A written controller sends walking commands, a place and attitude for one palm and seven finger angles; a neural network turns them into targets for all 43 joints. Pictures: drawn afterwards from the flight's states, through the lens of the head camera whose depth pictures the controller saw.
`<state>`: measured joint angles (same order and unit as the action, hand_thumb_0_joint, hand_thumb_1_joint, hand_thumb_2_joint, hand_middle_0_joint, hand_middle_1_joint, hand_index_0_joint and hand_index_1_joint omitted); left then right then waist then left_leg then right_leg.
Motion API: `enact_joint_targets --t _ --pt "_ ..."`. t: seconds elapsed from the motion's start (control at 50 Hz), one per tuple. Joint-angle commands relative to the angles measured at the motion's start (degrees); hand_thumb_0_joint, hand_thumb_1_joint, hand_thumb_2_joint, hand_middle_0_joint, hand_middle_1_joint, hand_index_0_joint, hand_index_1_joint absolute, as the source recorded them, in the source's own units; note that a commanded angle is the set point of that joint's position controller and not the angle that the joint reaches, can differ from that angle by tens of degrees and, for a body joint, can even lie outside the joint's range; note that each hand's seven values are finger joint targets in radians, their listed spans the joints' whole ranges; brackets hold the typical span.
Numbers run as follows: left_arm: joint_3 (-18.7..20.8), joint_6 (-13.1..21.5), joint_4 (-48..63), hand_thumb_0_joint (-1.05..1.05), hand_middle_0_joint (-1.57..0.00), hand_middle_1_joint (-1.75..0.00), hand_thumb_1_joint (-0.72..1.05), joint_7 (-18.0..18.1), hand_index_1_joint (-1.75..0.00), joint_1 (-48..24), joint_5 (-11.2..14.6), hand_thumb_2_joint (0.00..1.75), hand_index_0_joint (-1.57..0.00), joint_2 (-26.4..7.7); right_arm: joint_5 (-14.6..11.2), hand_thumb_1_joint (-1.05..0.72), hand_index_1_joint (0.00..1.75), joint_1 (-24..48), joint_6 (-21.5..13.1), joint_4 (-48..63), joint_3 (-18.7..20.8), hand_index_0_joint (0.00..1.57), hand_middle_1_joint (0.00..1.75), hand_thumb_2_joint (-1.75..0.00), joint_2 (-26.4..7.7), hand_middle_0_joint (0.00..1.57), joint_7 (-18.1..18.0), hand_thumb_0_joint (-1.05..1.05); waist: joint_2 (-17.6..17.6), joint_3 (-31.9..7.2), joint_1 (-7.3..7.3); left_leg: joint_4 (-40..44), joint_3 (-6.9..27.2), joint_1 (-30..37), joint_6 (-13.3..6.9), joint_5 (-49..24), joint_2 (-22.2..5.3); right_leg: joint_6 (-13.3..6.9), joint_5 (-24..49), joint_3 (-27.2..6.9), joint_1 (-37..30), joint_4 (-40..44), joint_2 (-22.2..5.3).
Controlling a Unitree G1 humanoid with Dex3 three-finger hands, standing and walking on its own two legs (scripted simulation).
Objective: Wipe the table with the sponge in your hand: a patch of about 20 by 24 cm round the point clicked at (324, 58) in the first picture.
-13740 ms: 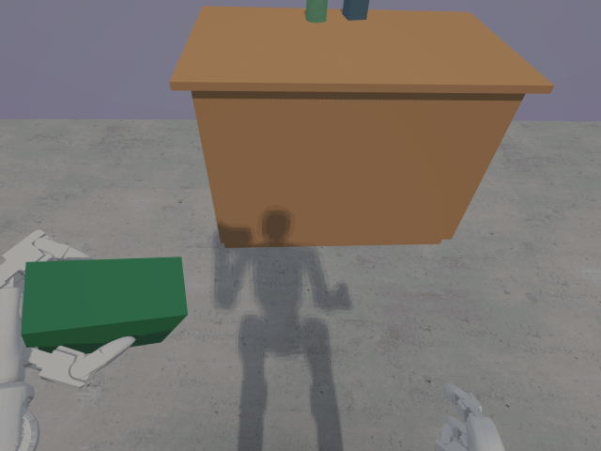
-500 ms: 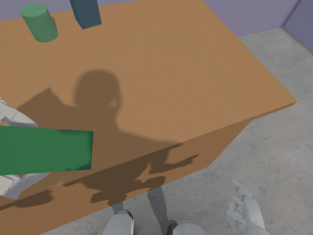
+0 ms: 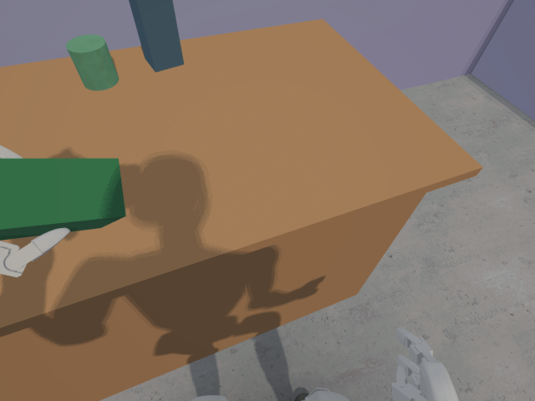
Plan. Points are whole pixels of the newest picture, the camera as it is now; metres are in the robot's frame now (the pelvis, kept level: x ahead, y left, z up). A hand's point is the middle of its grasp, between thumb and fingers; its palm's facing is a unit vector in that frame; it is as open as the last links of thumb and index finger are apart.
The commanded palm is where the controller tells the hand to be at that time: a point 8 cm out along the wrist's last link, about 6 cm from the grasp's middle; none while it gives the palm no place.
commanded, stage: come to a stop and stand still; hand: left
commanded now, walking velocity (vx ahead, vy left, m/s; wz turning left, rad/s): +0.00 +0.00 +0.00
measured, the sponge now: (66, 200) +0.27 +0.25 +0.19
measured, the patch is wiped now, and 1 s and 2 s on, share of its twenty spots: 0.00 0.00 0.00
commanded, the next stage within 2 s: look again from close up in 0.90 s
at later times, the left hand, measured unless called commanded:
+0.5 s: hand (55, 224) +0.25 +0.26 +0.17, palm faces +0.41 -0.84 -0.36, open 10.1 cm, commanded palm +0.19 +0.30 +0.19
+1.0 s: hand (52, 220) +0.26 +0.27 +0.17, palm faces +0.42 -0.83 -0.36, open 10.1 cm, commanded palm +0.19 +0.30 +0.19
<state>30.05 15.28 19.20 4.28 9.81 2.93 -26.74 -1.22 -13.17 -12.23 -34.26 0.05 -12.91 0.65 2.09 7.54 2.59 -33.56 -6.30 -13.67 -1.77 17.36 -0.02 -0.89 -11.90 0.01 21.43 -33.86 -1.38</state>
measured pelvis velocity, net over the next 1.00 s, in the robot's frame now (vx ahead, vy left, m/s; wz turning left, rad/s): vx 0.04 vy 0.02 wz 0.03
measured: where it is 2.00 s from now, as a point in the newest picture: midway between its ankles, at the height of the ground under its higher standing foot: outside the picture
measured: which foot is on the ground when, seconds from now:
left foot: down 0.00-1.00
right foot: down 0.00-1.00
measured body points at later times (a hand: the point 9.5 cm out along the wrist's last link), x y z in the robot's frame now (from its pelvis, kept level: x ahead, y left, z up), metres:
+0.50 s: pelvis +0.03 +0.01 +0.01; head +0.04 +0.02 +0.46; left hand +0.22 +0.31 +0.19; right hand +0.21 -0.21 -0.06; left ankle +0.01 +0.10 -0.73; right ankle +0.09 -0.12 -0.73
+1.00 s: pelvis +0.04 +0.02 +0.01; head +0.06 +0.03 +0.46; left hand +0.23 +0.31 +0.19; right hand +0.23 -0.19 -0.06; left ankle +0.01 +0.10 -0.73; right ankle +0.09 -0.12 -0.73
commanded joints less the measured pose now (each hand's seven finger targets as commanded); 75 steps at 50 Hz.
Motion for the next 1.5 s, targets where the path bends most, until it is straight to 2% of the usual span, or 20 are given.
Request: enact_joint_targets --t 0.0,0.02,0.04,0.12,0.14,0.18,0.32,0.44,0.46,0.54,0.68,0.82,1.04,1.06,1.36,1.38,1.4,1.42,1.44,1.48 --pt "-3.28 1.58 14.49 0.0 -1.2 -1.6 0.1 0.82 -1.6 11.67 -0.73 1.3 -1.2 -2.97 -1.4 -0.9 0.3 2.94 -2.76 11.16 2.31 0.2 0.3 -0.9 -6.16 0.2 1.0 0.0 -1.18 -10.3 0.61 14.19 5.92 -12.56 -0.68 3.6 -7.87 0.66 0.07 1.02 -18.07 0.27 -0.01" --pt "-1.7 1.4 15.32 0.0 -1.2 -1.6 0.1 1.31 -1.6 10.28 -0.9 1.3 -1.2 -4.52 -0.93 -0.9 0.3 2.71 -2.66 11.35 2.25 0.2 0.3 -0.9 -6.27 0.2 0.59 0.0 3.97 -11.14 0.27 12.57 5.21 -11.07 0.06 3.65 -6.45 0.46 -0.66 -0.54 -17.22 3.5 -0.64" --pt "2.19 1.1 16.35 0.0 -1.2 -1.6 0.1 2.12 -1.6 8.37 -1.0 1.3 -1.2 -8.71 -0.78 -0.9 0.3 3.86 -2.35 11.25 1.96 0.2 0.3 -0.9 -6.49 0.2 0.08 0.0 2.82 -10.83 0.11 12.83 4.17 -8.99 0.58 5.88 -5.37 0.41 -3.63 -1.73 -14.82 5.96 -0.71" --pt "0.83 1.93 16.74 0.0 -1.2 -1.6 0.1 2.55 -1.6 3.05 -1.05 1.3 -1.2 -6.1 0.06 -0.9 0.3 4.14 -2.54 11.36 1.2 0.2 0.3 -0.9 -5.22 0.2 -1.76 0.0 -2.88 -7.24 -1.02 14.06 5.61 -7.74 0.06 11.12 -3.89 -0.09 -10.95 -3.98 -10.84 10.94 -1.19" --pt "1.8 2.0 18.39 0.0 -1.2 -1.6 0.1 2.85 -1.6 0.8 -1.26 1.3 -1.2 -7.67 0.24 -0.9 0.3 4.57 -2.56 10.99 1.08 0.2 0.3 -0.9 -5.32 0.2 -1.98 0.0 -5.44 -7.49 -1.07 14.37 5.36 -6.19 0.25 10.25 -3.89 -0.3 -10.05 -3.94 -10.29 11.25 -0.86" --pt "-0.64 2.14 16.89 0.0 -1.2 -1.6 0.1 2.93 -1.6 1.06 -1.3 1.3 -1.2 -4.91 0.45 -0.9 0.3 4.11 -2.98 10.65 0.92 0.2 0.3 -0.9 -4.9 0.2 -2.18 0.0 -6.83 -8.91 -1.0 14.2 5.65 -5.71 0.07 8.06 -3.94 -0.38 -7.23 -3.21 -12.57 10.86 -1.04" --pt "-5.38 1.25 14.13 0.0 -1.2 -1.6 0.1 2.74 -1.6 5.39 -1.55 1.3 -1.2 -0.71 0.61 -0.9 0.3 3.26 -2.79 9.18 1.46 0.2 0.3 -0.9 -5.47 0.2 -1.55 0.0 -3.42 -10.49 -1.06 12.46 5.17 -2.01 0.99 -2.6 -3.26 -0.44 1.84 -2.87 -13.87 12.28 -1.59" --pt "-2.66 0.68 16.32 0.0 -1.2 -1.6 0.1 3.2 -1.6 6.96 -1.29 1.3 -1.2 -3.76 0.46 -0.9 0.3 5.05 -0.98 9.78 1.64 0.2 0.3 -0.9 -5.55 0.2 -1.57 0.0 -4.32 -11.46 -1.02 12.56 5.25 -0.46 1.64 -9.15 -3.57 -0.11 9.61 -0.83 -15.57 10.95 -1.11" --pt "-4.37 0.77 16.14 0.0 -1.2 -1.6 0.1 3.03 -1.6 7.24 -1.01 1.3 -1.2 -1.62 0.5 -0.9 0.3 4.84 -0.69 10.11 1.69 0.2 0.3 -0.9 -5.41 0.2 -1.71 0.0 -3.65 -11.74 -1.3 12.39 5.47 -0.69 1.62 -10.15 -3.72 -0.14 10.23 -0.15 -16.08 10.52 -1.45" --pt "-2.29 0.89 20.8 0.0 -1.2 -1.6 0.1 3.4 -1.6 7.11 -0.88 1.3 -1.2 -4.47 0.36 -0.9 0.3 6.01 -0.25 10.55 1.83 0.2 0.3 -0.9 -5.6 0.2 -1.8 0.0 -8.41 -13.04 -1.04 12.15 5.35 1.37 2.12 -15.46 -3.68 -0.13 14.83 0.52 -17.05 8.69 -1.0" --pt "-4.07 0.46 20.83 0.0 -1.2 -1.6 0.1 3.49 -1.6 9.03 -0.49 1.3 -1.2 -2.48 0.43 -0.9 0.3 5.39 0.68 10.57 2.26 0.2 0.3 -0.9 -5.78 0.2 -1.74 0.0 -6.88 -14.68 -1.31 11.03 5.85 2.76 2.46 -19.49 -4.36 -0.25 18.01 0.68 -18.18 8.18 -1.32" --pt "-4.69 -0.43 18.97 0.0 -1.2 -1.6 0.1 3.4 -1.6 8.86 -0.52 1.3 -1.2 -2.04 0.42 -0.9 0.3 5.64 1.71 10.48 2.09 0.2 0.3 -0.9 -5.66 0.2 -1.93 0.0 -4.65 -12.78 -1.36 12.26 6.25 0.89 2.41 -15.3 -4.66 -0.1 15.54 0.45 -18.15 9.07 -1.56" --pt "-2.77 -0.86 21.11 0.0 -1.2 -1.6 0.1 3.75 -1.6 10.3 -0.38 1.3 -1.2 -3.95 0.35 -0.9 0.3 7.2 1.95 10.64 1.79 0.2 0.3 -0.9 -5.26 0.2 -2.36 0.0 -5.48 -13.15 -1.35 13.12 6.51 1.38 2.21 -14.06 -4.29 -0.17 15.22 0.11 -18.97 9.93 -1.38" --pt "-4.89 -0.9 19.08 0.0 -1.2 -1.6 0.1 3.42 -1.6 11.03 -0.03 1.3 -1.2 -1.6 0.64 -0.9 0.3 6.28 2.18 10.39 1.61 0.2 0.3 -0.9 -5.26 0.2 -2.3 0.0 -4.3 -12.22 -1.44 13.33 6.54 0.23 1.98 -12.68 -4.18 -0.12 13.9 0.29 -18.79 10.71 -1.53" --pt "-5.08 -1.12 20.04 0.0 -1.2 -1.6 0.1 3.97 -1.6 10.39 -0.4 1.3 -1.2 -2.09 0.67 -0.9 0.3 6.29 2.29 10.02 2.02 0.2 0.3 -0.9 -5.77 0.2 -2.76 0.0 -5.78 -11.8 -1.57 14.12 6.93 -0.12 1.18 -8.71 -4.11 -0.38 10.91 -1.41 -18.77 12.44 -2.09" --pt "-4.36 -1.15 20.61 0.0 -1.2 -1.6 0.1 4.07 -1.6 10.34 -0.45 1.3 -1.2 -2.94 0.48 -0.9 0.3 6.17 2.14 10.31 2.42 0.2 0.3 -0.9 -5.97 0.2 -2.74 0.0 -5.53 -12.26 -1.4 13.82 7.01 0.12 1.24 -9.16 -4.23 -0.5 11.71 -1.94 -19.16 12.08 -2.21" --pt "27.99 4.68 34.11 0.0 -1.2 -1.6 0.1 3.78 -1.6 -49.98 -10.28 1.3 -1.2 -48.34 4.35 -0.9 0.3 -1.8 -0.03 8.28 1.48 0.2 0.3 -0.9 -6.29 0.2 -2.8 0.0 -1.68 -5.7 -0.7 5.21 5.0 -8.68 0.15 -16.67 -5.07 -0.54 13.0 -1.86 -13.78 9.9 -1.71" --pt "5.55 2.66 -1.05 0.0 -1.2 -1.6 0.1 0.8 -1.6 -14.26 -3.81 1.3 -1.2 -12.32 2.01 -0.9 0.3 3.13 -0.1 4.7 0.4 0.2 0.3 -0.9 -0.37 0.2 -2.53 0.0 -1.56 -15.93 -0.75 9.24 6.4 0.91 0.59 -15.47 -2.14 -3.88 15.97 -3.18 -13.31 9.72 -5.39" --pt "-2.35 0.76 1.43 0.0 -1.2 -1.6 0.1 0.73 -1.6 -2.51 -0.43 1.3 -1.2 -2.08 -0.38 -0.9 0.3 4.74 -0.27 10.23 2.94 0.2 0.3 -0.9 -4.42 0.2 -1.85 0.0 -15.27 -18.45 -0.42 12.14 3.79 9.52 2.93 -22.66 -2.47 -3.84 19.06 -2.51 -14.0 4.47 -2.35" --pt "-4.46 2.04 11.32 0.0 -1.2 -1.6 0.1 0.74 -1.6 3.04 -0.26 1.3 -1.2 -2.45 0.07 -0.9 0.3 3.75 -0.11 10.81 2.83 0.2 0.3 -0.9 -5.55 0.2 -0.51 0.0 -16.32 -16.97 -0.33 9.49 4.75 4.74 2.14 -26.14 -5.57 -2.09 16.01 -0.93 -16.47 3.96 -2.47"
